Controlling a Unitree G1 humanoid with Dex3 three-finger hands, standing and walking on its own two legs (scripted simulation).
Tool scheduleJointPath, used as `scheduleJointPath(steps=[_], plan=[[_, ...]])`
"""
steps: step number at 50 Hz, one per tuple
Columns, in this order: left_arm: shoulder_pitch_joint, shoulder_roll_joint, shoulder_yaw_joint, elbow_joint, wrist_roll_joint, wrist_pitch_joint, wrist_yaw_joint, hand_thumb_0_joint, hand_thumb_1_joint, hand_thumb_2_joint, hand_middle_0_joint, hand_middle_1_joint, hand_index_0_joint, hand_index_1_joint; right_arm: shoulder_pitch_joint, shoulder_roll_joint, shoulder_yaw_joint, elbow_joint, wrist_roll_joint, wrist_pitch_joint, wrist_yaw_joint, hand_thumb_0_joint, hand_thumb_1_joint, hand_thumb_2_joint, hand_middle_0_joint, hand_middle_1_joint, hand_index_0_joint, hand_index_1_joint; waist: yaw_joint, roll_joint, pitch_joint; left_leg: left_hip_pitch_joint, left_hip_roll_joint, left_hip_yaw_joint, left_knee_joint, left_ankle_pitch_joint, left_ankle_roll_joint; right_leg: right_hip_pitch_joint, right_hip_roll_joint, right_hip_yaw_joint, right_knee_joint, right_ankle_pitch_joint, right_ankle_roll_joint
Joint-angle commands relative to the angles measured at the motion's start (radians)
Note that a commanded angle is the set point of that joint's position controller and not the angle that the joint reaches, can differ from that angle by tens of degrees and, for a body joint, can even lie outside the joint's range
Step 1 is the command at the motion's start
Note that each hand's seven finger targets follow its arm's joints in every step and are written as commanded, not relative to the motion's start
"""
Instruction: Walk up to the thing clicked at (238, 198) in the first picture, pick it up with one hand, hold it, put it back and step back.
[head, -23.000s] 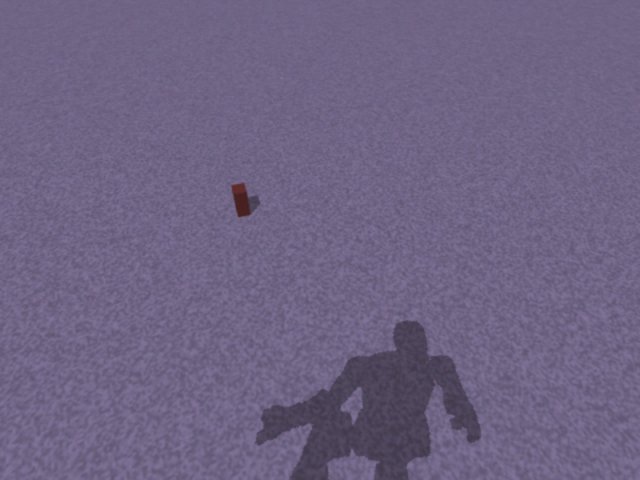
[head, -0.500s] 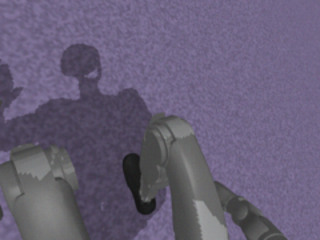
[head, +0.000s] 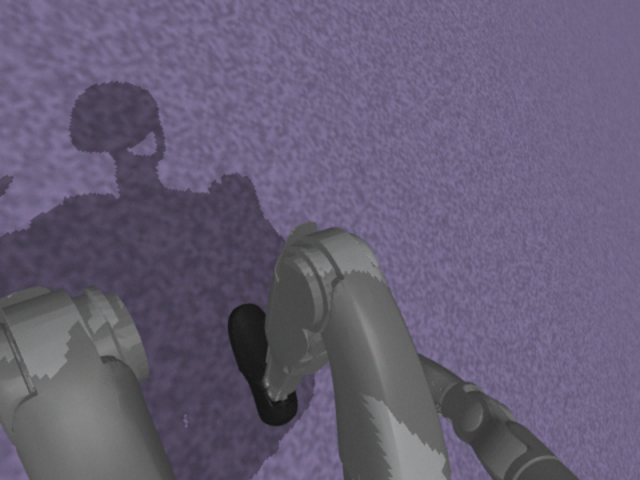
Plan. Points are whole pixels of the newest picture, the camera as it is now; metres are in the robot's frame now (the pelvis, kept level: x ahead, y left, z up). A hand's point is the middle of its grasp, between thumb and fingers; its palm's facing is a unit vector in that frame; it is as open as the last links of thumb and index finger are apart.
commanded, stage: lower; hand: left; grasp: from the side
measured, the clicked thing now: out of the picture +0.44 +0.27 -0.21
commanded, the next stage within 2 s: loosen in 0.04 s
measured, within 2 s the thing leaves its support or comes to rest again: rests again in 0.58 s
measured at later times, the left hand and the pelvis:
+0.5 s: hand out of the picture +0.45 +0.27 -0.16, palm faces +0.35 -0.93 +0.02, open 11.1 cm; pelvis +0.00 +0.00 +0.00, yaw -1 degrees
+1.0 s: hand out of the picture +0.45 +0.30 -0.15, palm faces +0.40 -0.92 +0.03, open 17.0 cm; pelvis +0.00 +0.00 +0.00, yaw -1 degrees
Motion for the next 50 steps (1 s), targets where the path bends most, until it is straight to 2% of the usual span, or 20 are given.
scheduleJointPath(steps=[1, 6, 7, 8, 10, 13, 15, 18, 21, 23, 28, 34, 36, 38, 40, 42, 45, 47, 49, 50], plan=[[-0.269, 0.187, 0.006, -0.173, -0.006, -0.109, 0.01, 0.0, 0.201, 1.322, -1.307, -1.455, -1.317, -1.459, 0.044, -0.365, -0.114, -0.006, -0.004, 0.01, -0.014, 0.0, -0.903, -0.905, 0.2, 0.3, 0.199, 0.3, -0.115, 0.588, -0.59, 0.407, 0.069, 0.089, -0.356, 0.114, -0.018, 0.291, 0.029, -0.132, -0.141, 0.147, -0.077], [-0.278, 0.193, -0.008, -0.163, 0.004, -0.118, 0.015, 0.0, 0.214, 1.313, -1.313, -1.447, -1.322, -1.452, 0.028, -0.37, -0.11, -0.009, -0.008, 0.01, -0.01, 0.0, -0.905, -0.905, 0.199, 0.3, 0.199, 0.3, -0.122, 0.604, -0.563, 0.411, 0.071, 0.078, -0.366, 0.104, -0.023, 0.272, 0.031, -0.144, -0.133, 0.139, -0.077], [-0.252, 0.166, -0.013, -0.155, 0.002, -0.115, 0.014, 0.0, 0.225, 1.33, -1.308, -1.449, -1.317, -1.455, 0.032, -0.369, -0.112, -0.01, -0.009, 0.01, -0.009, 0.0, -0.901, -0.905, 0.199, 0.3, 0.199, 0.3, -0.123, 0.6, -0.569, 0.437, 0.074, 0.074, -0.366, 0.121, -0.026, 0.273, 0.028, -0.14, -0.133, 0.152, -0.076], [-0.259, 0.164, -0.015, -0.154, 0.002, -0.118, 0.015, 0.0, 0.197, 1.25, -1.363, -1.403, -1.372, -1.406, 0.032, -0.372, -0.11, -0.008, -0.011, 0.011, -0.009, 0.0, -0.915, -0.903, 0.2, 0.3, 0.2, 0.3, -0.131, 0.599, -0.56, 0.434, 0.076, 0.067, -0.369, 0.122, -0.028, 0.266, 0.029, -0.146, -0.131, 0.15, -0.076], [-0.279, 0.181, -0.003, -0.182, -0.01, -0.127, 0.016, 0.0, 0.041, 1.09, -1.203, -1.243, -1.219, -1.246, 0.031, -0.374, -0.108, -0.007, -0.013, 0.01, -0.008, 0.0, -0.916, -0.897, 0.2, 0.3, 0.2, 0.3, -0.126, 0.609, -0.574, 0.444, 0.075, 0.07, -0.361, 0.134, -0.026, 0.279, 0.031, -0.14, -0.133, 0.162, -0.075], [-0.259, 0.173, 0.003, -0.174, -0.018, -0.128, 0.013, 0.0, -0.06, 0.85, -1.073, -1.041, -1.091, -1.028, 0.029, -0.371, -0.104, -0.011, -0.011, 0.01, -0.007, 0.0, -0.92, -0.898, 0.201, 0.3, 0.2, 0.3, -0.122, 0.603, -0.578, 0.447, 0.076, 0.067, -0.362, 0.159, -0.027, 0.291, 0.031, -0.142, -0.134, 0.179, -0.075], [-0.281, 0.166, -0.016, -0.16, -0.014, -0.13, 0.01, 0.0, -0.126, 0.691, -1.015, -0.946, -1.031, -0.933, 0.023, -0.372, -0.103, -0.012, -0.012, 0.012, -0.007, 0.0, -0.924, -0.898, 0.201, 0.3, 0.2, 0.3, -0.138, 0.586, -0.544, 0.407, 0.074, 0.07, -0.363, 0.103, -0.022, 0.275, 0.032, -0.146, -0.143, 0.141, -0.073], [-0.26, 0.172, -0.009, -0.16, -0.013, -0.13, 0.007, 0.0, -0.323, 0.55, -0.815, -0.733, -0.828, -0.729, 0.02, -0.373, -0.107, -0.009, -0.012, 0.012, -0.008, 0.0, -0.92, -0.902, 0.201, 0.3, 0.2, 0.3, -0.126, 0.586, -0.548, 0.422, 0.076, 0.069, -0.363, 0.103, -0.023, 0.271, 0.031, -0.141, -0.143, 0.142, -0.073], [-0.23, 0.17, -0.008, -0.122, -0.015, -0.118, 0.006, 0.0, -0.396, 0.418, -0.652, -0.563, -0.65, -0.567, 0.027, -0.376, -0.104, -0.014, -0.011, 0.016, -0.01, 0.0, -0.918, -0.902, 0.201, 0.301, 0.2, 0.301, -0.125, 0.57, -0.547, 0.407, 0.074, 0.068, -0.368, 0.104, -0.021, 0.28, 0.036, -0.148, -0.146, 0.139, -0.074], [-0.234, 0.17, -0.014, -0.113, -0.013, -0.114, 0.006, 0.0, -0.416, 0.364, -0.602, -0.494, -0.595, -0.502, 0.023, -0.374, -0.101, -0.019, -0.009, 0.019, -0.01, 0.0, -0.924, -0.904, 0.201, 0.301, 0.2, 0.301, -0.125, 0.564, -0.535, 0.392, 0.073, 0.068, -0.37, 0.097, -0.021, 0.27, 0.035, -0.15, -0.147, 0.132, -0.076], [-0.224, 0.155, -0.01, -0.111, -0.026, -0.116, -0.001, 0.0, -0.417, 0.316, -0.495, -0.397, -0.487, -0.405, 0.022, -0.371, -0.1, -0.026, -0.009, 0.019, -0.011, 0.0, -0.919, -0.904, 0.201, 0.301, 0.2, 0.301, -0.125, 0.54, -0.536, 0.386, 0.072, 0.069, -0.364, 0.09, -0.016, 0.285, 0.038, -0.151, -0.155, 0.132, -0.071], [-0.251, 0.17, -0.012, -0.12, -0.034, -0.119, -0.008, 0.0, -0.476, 0.196, -0.332, -0.223, -0.319, -0.234, 0.017, -0.368, -0.099, -0.022, -0.006, 0.013, -0.013, 0.0, -0.92, -0.906, 0.201, 0.301, 0.201, 0.301, -0.128, 0.529, -0.536, 0.361, 0.071, 0.08, -0.351, 0.061, -0.009, 0.282, 0.041, -0.144, -0.165, 0.111, -0.072], [-0.244, 0.177, -0.01, -0.128, -0.034, -0.12, -0.009, 0.0, -0.485, 0.154, -0.277, -0.168, -0.265, -0.178, 0.023, -0.366, -0.098, -0.023, -0.007, 0.012, -0.015, 0.0, -0.916, -0.904, 0.201, 0.301, 0.201, 0.301, -0.12, 0.533, -0.557, 0.37, 0.069, 0.087, -0.347, 0.076, -0.008, 0.298, 0.043, -0.143, -0.167, 0.122, -0.073], [-0.23, 0.173, -0.005, -0.109, -0.034, -0.115, -0.008, 0.0, -0.541, 0.154, -0.169, -0.127, -0.158, -0.138, 0.024, -0.37, -0.099, -0.026, -0.005, 0.012, -0.015, 0.0, -0.9, -0.902, 0.201, 0.301, 0.201, 0.301, -0.116, 0.528, -0.546, 0.368, 0.071, 0.08, -0.357, 0.071, -0.011, 0.286, 0.042, -0.148, -0.164, 0.114, -0.076], [-0.226, 0.174, -0.006, -0.118, -0.03, -0.116, -0.01, 0.0, -0.499, 0.131, -0.111, -0.072, -0.098, -0.084, 0.033, -0.37, -0.098, -0.022, -0.007, 0.015, -0.016, 0.0, -0.898, -0.902, 0.201, 0.301, 0.201, 0.301, -0.116, 0.552, -0.556, 0.394, 0.074, 0.075, -0.365, 0.098, -0.017, 0.295, 0.042, -0.151, -0.157, 0.132, -0.077], [-0.238, 0.209, 0.01, -0.148, -0.027, -0.116, -0.012, 0.0, -0.51, 0.1, -0.069, -0.033, -0.058, -0.044, 0.023, -0.375, -0.1, -0.029, -0.003, 0.017, -0.019, 0.0, -0.896, -0.902, 0.201, 0.301, 0.201, 0.301, -0.107, 0.574, -0.553, 0.405, 0.078, 0.072, -0.372, 0.103, -0.02, 0.281, 0.038, -0.148, -0.152, 0.13, -0.079], [-0.233, 0.284, 0.078, -0.237, -0.026, -0.107, -0.016, 0.0, -0.539, 0.089, -0.053, -0.014, -0.04, -0.027, 0.035, -0.373, -0.112, -0.027, -0.001, 0.027, -0.021, 0.0, -0.897, -0.902, 0.201, 0.301, 0.201, 0.301, -0.07, 0.629, -0.596, 0.44, 0.081, 0.084, -0.378, 0.121, -0.024, 0.296, 0.035, -0.135, -0.145, 0.138, -0.081], [-0.233, 0.292, 0.1, -0.308, -0.031, -0.089, -0.024, 0.0, -0.527, 0.082, -0.051, -0.012, -0.039, -0.022, 0.046, -0.372, -0.127, -0.032, 0.004, 0.029, -0.021, 0.0, -0.904, -0.904, 0.201, 0.3, 0.201, 0.3, -0.056, 0.661, -0.641, 0.463, 0.08, 0.094, -0.383, 0.156, -0.028, 0.305, 0.032, -0.127, -0.144, 0.16, -0.083], [-0.223, 0.289, 0.098, -0.393, -0.029, -0.056, -0.049, 0.0, -0.543, 0.08, -0.057, -0.016, -0.045, -0.027, 0.06, -0.371, -0.154, -0.036, 0.016, 0.032, -0.025, 0.0, -0.908, -0.905, 0.201, 0.3, 0.201, 0.3, -0.037, 0.712, -0.683, 0.51, 0.082, 0.1, -0.407, 0.174, -0.035, 0.288, 0.025, -0.116, -0.143, 0.163, -0.088], [-0.2, 0.263, 0.087, -0.408, -0.027, -0.034, -0.065, 0.0, -0.518, 0.081, -0.058, -0.013, -0.046, -0.024, 0.065, -0.369, -0.171, -0.035, 0.025, 0.036, -0.027, 0.0, -0.909, -0.905, 0.201, 0.3, 0.201, 0.3, -0.028, 0.732, -0.69, 0.529, 0.083, 0.098, -0.428, 0.179, -0.04, 0.268, 0.019, -0.113, -0.138, 0.162, -0.091]])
